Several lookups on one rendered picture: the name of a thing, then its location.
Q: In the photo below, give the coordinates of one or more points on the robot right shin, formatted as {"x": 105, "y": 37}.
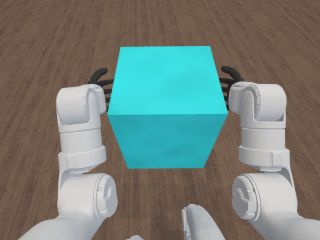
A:
{"x": 187, "y": 236}

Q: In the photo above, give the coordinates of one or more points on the right robot forearm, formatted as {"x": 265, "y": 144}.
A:
{"x": 262, "y": 110}

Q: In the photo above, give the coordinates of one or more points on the carton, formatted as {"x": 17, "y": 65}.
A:
{"x": 167, "y": 106}

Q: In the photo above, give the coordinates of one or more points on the left robot forearm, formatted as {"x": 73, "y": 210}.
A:
{"x": 78, "y": 112}

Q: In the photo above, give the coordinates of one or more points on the left robot upper arm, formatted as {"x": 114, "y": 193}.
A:
{"x": 84, "y": 202}

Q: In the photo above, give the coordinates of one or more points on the right robot thigh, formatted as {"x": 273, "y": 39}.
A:
{"x": 197, "y": 221}

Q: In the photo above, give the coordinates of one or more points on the right robot upper arm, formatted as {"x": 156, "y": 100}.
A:
{"x": 268, "y": 202}

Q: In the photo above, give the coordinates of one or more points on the left robot hand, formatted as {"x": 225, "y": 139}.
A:
{"x": 94, "y": 78}

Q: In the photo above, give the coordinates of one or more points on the right robot hand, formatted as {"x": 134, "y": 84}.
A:
{"x": 236, "y": 78}

